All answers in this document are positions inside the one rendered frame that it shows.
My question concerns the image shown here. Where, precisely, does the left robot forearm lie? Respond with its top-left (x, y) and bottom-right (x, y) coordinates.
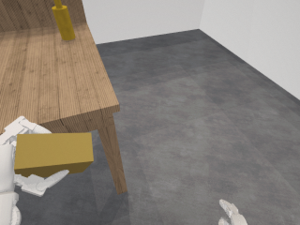
top-left (0, 191), bottom-right (22, 225)

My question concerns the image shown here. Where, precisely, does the sponge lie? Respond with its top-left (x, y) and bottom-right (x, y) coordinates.
top-left (14, 132), bottom-right (94, 178)

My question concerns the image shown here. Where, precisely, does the table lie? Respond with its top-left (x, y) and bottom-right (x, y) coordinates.
top-left (0, 0), bottom-right (128, 195)

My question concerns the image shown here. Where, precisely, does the left robot hand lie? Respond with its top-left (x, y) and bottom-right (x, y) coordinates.
top-left (0, 115), bottom-right (69, 197)

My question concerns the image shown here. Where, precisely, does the right robot hand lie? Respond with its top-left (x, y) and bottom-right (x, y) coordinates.
top-left (218, 199), bottom-right (248, 225)

